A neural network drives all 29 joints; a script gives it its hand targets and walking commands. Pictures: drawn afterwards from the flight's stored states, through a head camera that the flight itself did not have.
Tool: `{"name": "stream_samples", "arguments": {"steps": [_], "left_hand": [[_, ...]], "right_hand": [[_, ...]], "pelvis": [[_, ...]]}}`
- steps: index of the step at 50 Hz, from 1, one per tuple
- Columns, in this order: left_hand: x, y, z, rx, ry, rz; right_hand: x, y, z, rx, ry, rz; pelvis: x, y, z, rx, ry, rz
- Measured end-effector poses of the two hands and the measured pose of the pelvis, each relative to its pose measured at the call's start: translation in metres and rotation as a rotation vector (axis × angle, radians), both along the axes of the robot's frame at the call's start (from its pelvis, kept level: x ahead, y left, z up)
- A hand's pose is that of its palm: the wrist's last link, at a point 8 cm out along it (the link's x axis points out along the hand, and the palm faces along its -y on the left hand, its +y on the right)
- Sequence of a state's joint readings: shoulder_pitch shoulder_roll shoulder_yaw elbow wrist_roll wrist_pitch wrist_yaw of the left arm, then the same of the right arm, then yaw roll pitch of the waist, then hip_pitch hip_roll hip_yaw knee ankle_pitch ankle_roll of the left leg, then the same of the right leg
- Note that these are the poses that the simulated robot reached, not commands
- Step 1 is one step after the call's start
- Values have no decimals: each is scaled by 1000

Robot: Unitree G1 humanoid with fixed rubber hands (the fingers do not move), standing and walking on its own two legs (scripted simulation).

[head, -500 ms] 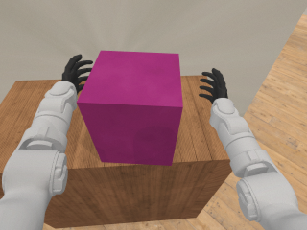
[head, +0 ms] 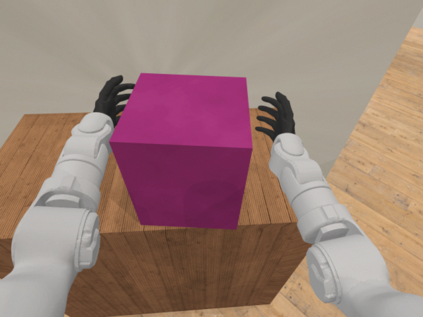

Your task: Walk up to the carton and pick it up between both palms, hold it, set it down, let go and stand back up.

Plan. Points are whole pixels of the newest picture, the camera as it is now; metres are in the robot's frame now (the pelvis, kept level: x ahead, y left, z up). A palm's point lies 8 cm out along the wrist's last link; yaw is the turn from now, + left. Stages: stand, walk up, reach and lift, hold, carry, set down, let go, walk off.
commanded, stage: reach and lift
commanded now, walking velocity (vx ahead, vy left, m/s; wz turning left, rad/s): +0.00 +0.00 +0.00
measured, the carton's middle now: (190, 154) +0.43 +0.01 +0.09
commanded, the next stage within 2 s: none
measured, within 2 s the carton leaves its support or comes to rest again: leaves its support in 1.76 s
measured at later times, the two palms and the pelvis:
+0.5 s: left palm (110, 120) +0.44 +0.15 +0.18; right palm (276, 138) +0.39 -0.15 +0.16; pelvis +0.00 +0.00 +0.00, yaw +0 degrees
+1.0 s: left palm (113, 128) +0.42 +0.14 +0.18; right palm (284, 144) +0.37 -0.16 +0.16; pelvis +0.00 +0.00 +0.00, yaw +0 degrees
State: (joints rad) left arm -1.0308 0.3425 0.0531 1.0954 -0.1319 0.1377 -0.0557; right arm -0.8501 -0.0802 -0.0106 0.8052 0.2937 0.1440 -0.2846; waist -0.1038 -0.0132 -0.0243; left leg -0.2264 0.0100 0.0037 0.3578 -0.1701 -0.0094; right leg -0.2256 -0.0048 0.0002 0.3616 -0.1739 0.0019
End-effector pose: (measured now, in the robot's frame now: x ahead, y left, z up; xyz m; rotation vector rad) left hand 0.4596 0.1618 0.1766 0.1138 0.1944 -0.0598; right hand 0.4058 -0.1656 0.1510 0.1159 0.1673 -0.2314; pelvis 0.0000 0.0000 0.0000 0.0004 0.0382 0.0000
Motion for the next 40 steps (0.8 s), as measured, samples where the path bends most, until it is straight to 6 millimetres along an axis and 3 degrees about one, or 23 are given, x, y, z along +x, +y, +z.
{"name": "stream_samples", "arguments": {"steps": [17, 40], "left_hand": [[-3, -7, 1, -3, -14, -7], [-43, -18, 3, 35, 32, -50]], "right_hand": [[-3, 19, 6, -26, -45, 11], [-41, 8, 8, -43, -74, -26]], "pelvis": [[0, 0, 0, -1, -14, 0], [-8, 4, 0, -5, -143, 1]]}}
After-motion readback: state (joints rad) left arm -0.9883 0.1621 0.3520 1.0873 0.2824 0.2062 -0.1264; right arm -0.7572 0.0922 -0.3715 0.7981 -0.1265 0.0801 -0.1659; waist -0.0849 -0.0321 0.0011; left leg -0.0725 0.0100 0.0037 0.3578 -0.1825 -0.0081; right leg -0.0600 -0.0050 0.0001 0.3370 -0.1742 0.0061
